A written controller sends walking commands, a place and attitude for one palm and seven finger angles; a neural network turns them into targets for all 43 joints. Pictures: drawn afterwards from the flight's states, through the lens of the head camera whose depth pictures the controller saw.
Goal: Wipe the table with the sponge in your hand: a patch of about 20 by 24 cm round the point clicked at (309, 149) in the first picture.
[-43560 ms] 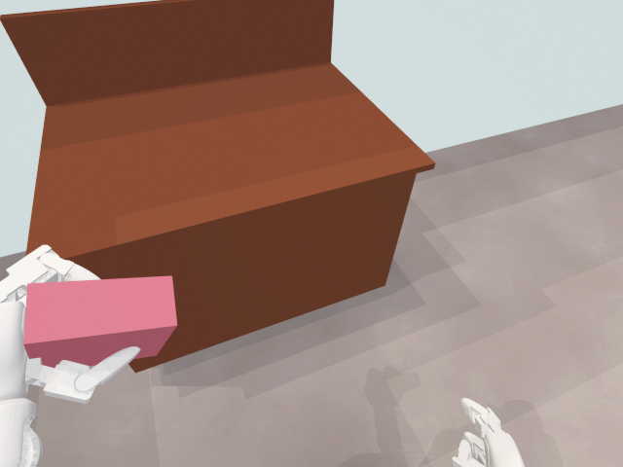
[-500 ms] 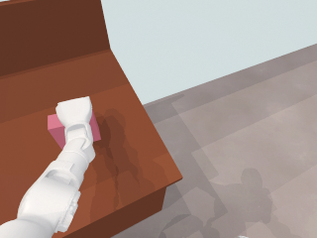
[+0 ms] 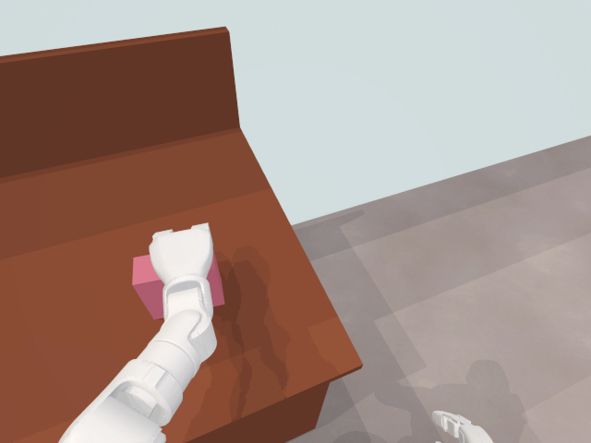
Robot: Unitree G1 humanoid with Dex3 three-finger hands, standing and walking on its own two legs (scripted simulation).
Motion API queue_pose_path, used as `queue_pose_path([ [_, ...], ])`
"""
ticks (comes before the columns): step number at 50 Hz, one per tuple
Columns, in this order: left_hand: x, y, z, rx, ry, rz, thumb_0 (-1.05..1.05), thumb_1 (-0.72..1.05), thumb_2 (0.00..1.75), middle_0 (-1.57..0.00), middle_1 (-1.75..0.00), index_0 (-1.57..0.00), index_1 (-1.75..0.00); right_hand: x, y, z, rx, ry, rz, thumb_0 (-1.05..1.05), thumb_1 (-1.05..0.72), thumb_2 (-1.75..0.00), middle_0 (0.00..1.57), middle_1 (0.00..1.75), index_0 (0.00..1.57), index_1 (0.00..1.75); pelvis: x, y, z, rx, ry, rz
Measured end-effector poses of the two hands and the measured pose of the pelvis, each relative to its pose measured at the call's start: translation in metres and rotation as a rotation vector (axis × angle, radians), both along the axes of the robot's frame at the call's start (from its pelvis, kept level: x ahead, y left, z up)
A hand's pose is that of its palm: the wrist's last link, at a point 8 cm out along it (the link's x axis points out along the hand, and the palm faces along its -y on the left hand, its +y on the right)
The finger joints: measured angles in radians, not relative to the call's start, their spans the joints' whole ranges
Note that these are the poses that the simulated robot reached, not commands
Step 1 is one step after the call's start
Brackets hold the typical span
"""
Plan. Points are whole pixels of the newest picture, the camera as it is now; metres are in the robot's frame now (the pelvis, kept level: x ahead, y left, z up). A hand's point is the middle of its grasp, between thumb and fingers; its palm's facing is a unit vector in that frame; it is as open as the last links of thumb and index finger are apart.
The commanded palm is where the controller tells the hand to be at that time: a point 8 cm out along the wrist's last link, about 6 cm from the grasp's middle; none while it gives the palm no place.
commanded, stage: wipe back along the third lane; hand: left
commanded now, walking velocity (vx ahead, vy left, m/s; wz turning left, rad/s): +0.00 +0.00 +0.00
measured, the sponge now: (184, 288) +0.35 +0.23 -0.05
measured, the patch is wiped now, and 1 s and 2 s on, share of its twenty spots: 0.90 1.00 1.00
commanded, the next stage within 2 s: slide back across to the middle lane in 1.78 s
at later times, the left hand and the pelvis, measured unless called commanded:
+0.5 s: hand (199, 292) +0.32 +0.19 -0.01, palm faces -0.04 -0.03 -1.00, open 9.6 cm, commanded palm +0.27 +0.15 +0.02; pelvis -0.01 -0.01 +0.00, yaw +0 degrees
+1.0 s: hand (210, 326) +0.27 +0.16 -0.01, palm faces -0.05 -0.03 -1.00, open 9.6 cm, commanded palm +0.23 +0.14 +0.02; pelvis -0.04 -0.05 +0.00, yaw -1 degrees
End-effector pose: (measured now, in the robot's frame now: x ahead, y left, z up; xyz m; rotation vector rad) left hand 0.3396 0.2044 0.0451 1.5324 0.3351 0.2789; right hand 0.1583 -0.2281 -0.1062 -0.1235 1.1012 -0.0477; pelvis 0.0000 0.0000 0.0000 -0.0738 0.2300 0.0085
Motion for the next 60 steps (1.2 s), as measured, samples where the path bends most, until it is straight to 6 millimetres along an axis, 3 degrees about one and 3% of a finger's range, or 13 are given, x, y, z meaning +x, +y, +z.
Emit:
queue_pose_path([
  [9,-0.009,-0.008,0.0,0.0,0.016,0.012,0.0,-0.44,1.08,-0.68,-1.51,-0.71,-1.51,0.009,0.0,0.003,0.005,-0.033,0.011,0.01,-0.91,-0.9,0.2,0.3,0.2,0.3,-0.003,-0.001,0.0,0.005,-0.016,0.0],
  [24,-0.03,-0.022,0.0,-0.005,0.007,0.01,0.0,-0.44,1.08,-0.68,-1.5,-0.71,-1.51,0.001,-0.004,0.001,0.034,-0.052,0.016,0.01,-0.91,-0.9,0.2,0.3,0.2,0.3,-0.012,-0.013,0.0,0.022,-0.037,-0.01],
  [49,-0.08,-0.053,0.0,-0.008,0.018,0.035,0.0,-0.44,1.08,-0.69,-1.51,-0.72,-1.51,-0.015,-0.053,0.008,0.02,-0.128,-0.013,0.01,-0.91,-0.9,0.2,0.3,0.2,0.3,-0.035,-0.052,0.002,0.062,-0.091,-0.028],
  [60,-0.081,-0.055,-0.002,-0.006,0.045,0.053,0.01,-0.45,1.08,-0.71,-1.48,-0.74,-1.49,-0.023,-0.074,0.007,-0.015,-0.135,-0.037,0.01,-0.91,-0.9,0.2,0.3,0.2,0.3,-0.041,-0.065,0.003,0.071,-0.088,-0.033],
])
